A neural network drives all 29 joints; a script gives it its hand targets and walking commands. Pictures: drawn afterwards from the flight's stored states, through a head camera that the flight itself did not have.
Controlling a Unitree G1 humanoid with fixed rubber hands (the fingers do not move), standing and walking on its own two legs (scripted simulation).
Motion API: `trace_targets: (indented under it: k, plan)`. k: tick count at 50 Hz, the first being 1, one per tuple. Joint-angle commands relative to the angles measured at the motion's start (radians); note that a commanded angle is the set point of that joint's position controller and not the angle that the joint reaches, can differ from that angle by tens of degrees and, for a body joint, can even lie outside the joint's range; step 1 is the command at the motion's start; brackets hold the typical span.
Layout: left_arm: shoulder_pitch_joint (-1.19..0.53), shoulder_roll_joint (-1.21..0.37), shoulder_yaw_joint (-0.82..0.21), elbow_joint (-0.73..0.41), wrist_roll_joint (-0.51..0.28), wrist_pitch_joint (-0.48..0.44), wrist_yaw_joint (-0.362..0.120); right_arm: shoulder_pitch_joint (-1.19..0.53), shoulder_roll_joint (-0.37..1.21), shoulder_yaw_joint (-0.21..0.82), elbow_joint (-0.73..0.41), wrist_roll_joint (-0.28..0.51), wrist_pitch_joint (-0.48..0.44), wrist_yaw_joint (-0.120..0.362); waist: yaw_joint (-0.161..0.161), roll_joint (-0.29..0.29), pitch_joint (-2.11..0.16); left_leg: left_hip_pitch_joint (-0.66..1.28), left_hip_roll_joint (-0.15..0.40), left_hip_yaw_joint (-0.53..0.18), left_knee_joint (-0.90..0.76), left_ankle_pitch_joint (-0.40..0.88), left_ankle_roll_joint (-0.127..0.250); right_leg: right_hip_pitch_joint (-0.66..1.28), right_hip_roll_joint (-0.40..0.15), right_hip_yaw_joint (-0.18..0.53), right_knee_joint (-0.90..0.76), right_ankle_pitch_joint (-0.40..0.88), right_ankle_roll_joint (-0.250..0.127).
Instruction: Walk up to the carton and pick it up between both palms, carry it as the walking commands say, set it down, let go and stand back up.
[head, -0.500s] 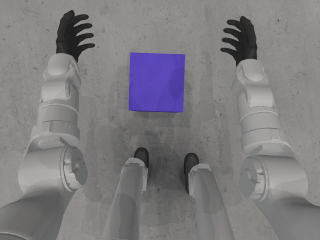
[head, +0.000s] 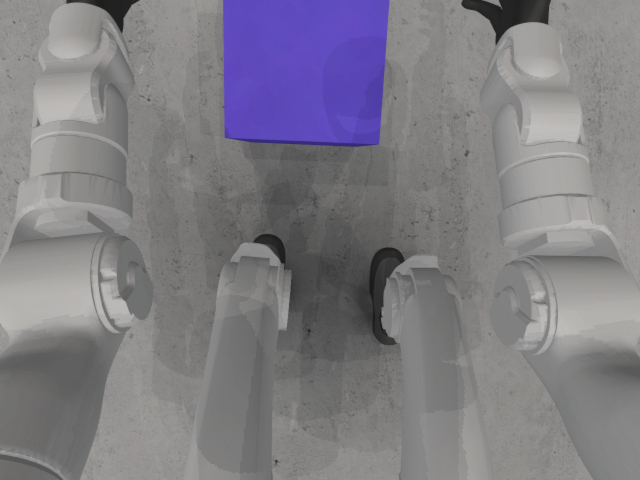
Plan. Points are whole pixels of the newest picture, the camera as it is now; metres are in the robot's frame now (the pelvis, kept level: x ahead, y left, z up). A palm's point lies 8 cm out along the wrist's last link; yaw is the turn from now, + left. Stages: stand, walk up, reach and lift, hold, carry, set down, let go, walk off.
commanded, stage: reach and lift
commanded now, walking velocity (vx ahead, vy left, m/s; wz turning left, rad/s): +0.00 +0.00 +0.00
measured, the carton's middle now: (305, 73) +0.52 +0.07 -0.41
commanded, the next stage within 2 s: none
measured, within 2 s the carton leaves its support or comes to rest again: neither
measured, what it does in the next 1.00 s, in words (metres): lowers itself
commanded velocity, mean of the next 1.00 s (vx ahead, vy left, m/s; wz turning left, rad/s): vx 0.00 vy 0.00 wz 0.00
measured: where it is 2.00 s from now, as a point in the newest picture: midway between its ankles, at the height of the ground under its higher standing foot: (325, 306)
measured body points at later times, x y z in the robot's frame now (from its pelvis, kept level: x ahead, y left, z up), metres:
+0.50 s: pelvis -0.04 +0.01 -0.12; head +0.34 +0.05 +0.11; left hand +0.53 +0.24 -0.29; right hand +0.55 -0.12 -0.28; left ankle +0.10 +0.12 -0.50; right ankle +0.09 -0.14 -0.50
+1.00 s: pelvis -0.02 +0.00 -0.17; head +0.37 +0.02 +0.05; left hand +0.54 +0.23 -0.36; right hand +0.55 -0.12 -0.36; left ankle +0.10 +0.12 -0.50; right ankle +0.09 -0.13 -0.50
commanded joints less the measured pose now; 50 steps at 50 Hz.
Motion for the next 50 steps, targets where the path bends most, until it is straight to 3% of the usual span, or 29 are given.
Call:
trace_targets:
  k: [1, 6, 7, 8, 9, 11, 14, 17, 24, 28, 33, 34, 37, 41, 47, 50]
  plan:
    - [-0.344, 0.176, -0.050, -0.224, -0.064, 0.009, 0.033, -0.302, -0.141, 0.064, -0.228, 0.091, 0.009, -0.021, 0.048, 0.083, -1.701, 0.818, -0.027, 0.146, -0.009, 0.413, -0.017, 0.642, 0.055, -0.135, -0.006, 0.328, -0.003]
    - [-0.513, 0.297, -0.081, -0.353, -0.126, 0.076, 0.077, -0.464, -0.238, 0.128, -0.341, 0.188, 0.083, -0.056, 0.064, 0.081, -2.061, 1.011, -0.026, 0.133, 0.102, 0.440, -0.010, 0.829, 0.057, -0.129, 0.104, 0.367, -0.005]
    - [-0.501, 0.288, -0.101, -0.217, -0.138, 0.096, 0.074, -0.454, -0.223, 0.140, -0.210, 0.186, 0.105, -0.055, 0.046, 0.060, -1.889, 0.923, -0.019, 0.123, 0.110, 0.365, -0.004, 0.769, 0.050, -0.129, 0.116, 0.295, -0.007]
    - [-0.501, 0.250, -0.129, -0.302, -0.165, 0.089, 0.079, -0.449, -0.237, 0.130, -0.261, 0.195, 0.091, -0.057, 0.022, 0.085, -1.906, 0.962, -0.028, 0.130, 0.145, 0.505, -0.009, 0.754, 0.065, -0.136, 0.164, 0.418, -0.006]
    - [-0.481, 0.255, -0.142, -0.253, -0.164, 0.084, 0.083, -0.429, -0.254, 0.118, -0.223, 0.182, 0.082, -0.059, 0.006, 0.086, -1.830, 0.955, -0.023, 0.122, 0.169, 0.530, -0.008, 0.680, 0.058, -0.135, 0.177, 0.402, -0.002]
    - [-0.496, 0.243, -0.150, -0.213, -0.159, 0.069, 0.088, -0.474, -0.291, 0.091, -0.192, 0.169, 0.059, -0.054, -0.019, 0.099, -1.704, 0.926, -0.013, 0.109, 0.188, 0.455, -0.001, 0.551, 0.052, -0.144, 0.197, 0.305, -0.011]
    - [-0.502, 0.194, -0.161, -0.034, -0.150, 0.050, 0.084, -0.469, -0.254, 0.097, 0.005, 0.160, 0.029, -0.034, -0.028, 0.082, -1.430, 0.785, 0.002, 0.100, 0.190, 0.302, 0.002, 0.404, 0.033, -0.152, 0.213, 0.175, -0.015]
    - [-0.516, 0.163, -0.162, 0.082, -0.119, 0.017, 0.075, -0.481, -0.227, 0.096, 0.157, 0.147, -0.008, -0.001, -0.022, 0.079, -1.239, 0.701, 0.009, 0.097, 0.206, 0.218, 0.000, 0.292, 0.026, -0.167, 0.246, 0.093, -0.013]
    - [-0.622, 0.213, -0.166, 0.145, -0.115, -0.036, 0.082, -0.605, -0.257, 0.115, 0.227, 0.181, -0.067, 0.010, 0.022, 0.087, -1.151, 0.635, 0.014, 0.102, 0.295, 0.209, -0.004, 0.250, 0.013, -0.168, 0.333, 0.079, 0.000]
    - [-0.657, 0.218, -0.191, 0.127, -0.140, -0.052, 0.086, -0.619, -0.275, 0.122, 0.252, 0.190, -0.084, 0.003, 0.011, 0.105, -1.147, 0.623, 0.016, 0.106, 0.339, 0.230, -0.015, 0.253, 0.010, -0.163, 0.373, 0.105, 0.002]
    - [-0.638, 0.200, -0.231, 0.204, -0.193, -0.067, 0.075, -0.609, -0.260, 0.154, 0.303, 0.204, -0.105, 0.004, 0.001, 0.082, -1.077, 0.511, 0.022, 0.107, 0.392, 0.242, -0.016, 0.244, 0.002, -0.144, 0.415, 0.135, 0.003]
    - [-0.643, 0.212, -0.223, 0.201, -0.197, -0.076, 0.072, -0.620, -0.259, 0.162, 0.300, 0.200, -0.110, 0.002, 0.016, 0.070, -1.056, 0.463, 0.022, 0.109, 0.399, 0.244, -0.017, 0.251, 0.001, -0.133, 0.424, 0.146, 0.004]
    - [-0.646, 0.232, -0.212, 0.151, -0.217, -0.103, 0.071, -0.614, -0.245, 0.177, 0.242, 0.190, -0.126, -0.008, 0.014, 0.023, -1.110, 0.445, 0.018, 0.103, 0.425, 0.321, -0.012, 0.312, 0.004, -0.126, 0.444, 0.241, 0.008]
    - [-0.563, 0.248, -0.198, 0.221, -0.222, -0.106, 0.077, -0.579, -0.211, 0.239, 0.213, 0.225, -0.122, -0.014, 0.064, -0.032, -1.175, 0.438, 0.023, 0.111, 0.451, 0.370, -0.002, 0.379, 0.002, -0.115, 0.460, 0.296, 0.017]
    - [-0.492, 0.258, -0.159, 0.234, -0.194, -0.120, 0.078, -0.546, -0.182, 0.276, 0.145, 0.254, -0.114, -0.020, 0.123, -0.033, -1.195, 0.409, 0.024, 0.127, 0.468, 0.391, 0.007, 0.405, 0.009, -0.094, 0.470, 0.343, 0.022]
    - [-0.507, 0.246, -0.168, 0.200, -0.202, -0.123, 0.076, -0.541, -0.174, 0.278, 0.135, 0.256, -0.107, -0.025, 0.114, -0.020, -1.198, 0.418, 0.025, 0.130, 0.465, 0.384, 0.007, 0.408, 0.012, -0.090, 0.467, 0.339, 0.018]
